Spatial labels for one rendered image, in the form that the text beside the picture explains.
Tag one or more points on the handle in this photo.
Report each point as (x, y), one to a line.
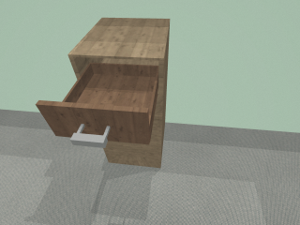
(90, 140)

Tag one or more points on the cabinet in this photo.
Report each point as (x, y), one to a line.
(130, 41)

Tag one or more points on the drawer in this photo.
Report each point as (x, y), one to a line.
(120, 96)

